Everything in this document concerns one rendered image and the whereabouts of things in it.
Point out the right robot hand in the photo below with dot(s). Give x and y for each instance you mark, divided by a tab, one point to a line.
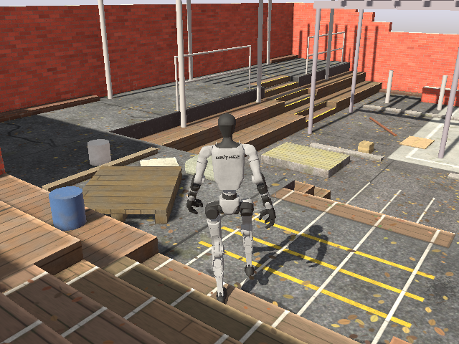
271	217

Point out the robot right forearm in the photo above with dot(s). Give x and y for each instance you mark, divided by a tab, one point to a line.
264	194

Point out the right robot upper arm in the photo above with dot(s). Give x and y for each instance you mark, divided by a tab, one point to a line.
254	163

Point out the robot left forearm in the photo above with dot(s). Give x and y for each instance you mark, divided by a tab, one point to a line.
194	188

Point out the left robot upper arm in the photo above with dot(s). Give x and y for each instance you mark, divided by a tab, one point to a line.
202	161

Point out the left robot hand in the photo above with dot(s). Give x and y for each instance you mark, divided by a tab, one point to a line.
196	203

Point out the robot left shin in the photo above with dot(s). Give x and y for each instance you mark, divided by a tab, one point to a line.
218	268

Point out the robot right thigh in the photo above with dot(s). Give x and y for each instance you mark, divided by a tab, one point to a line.
246	209

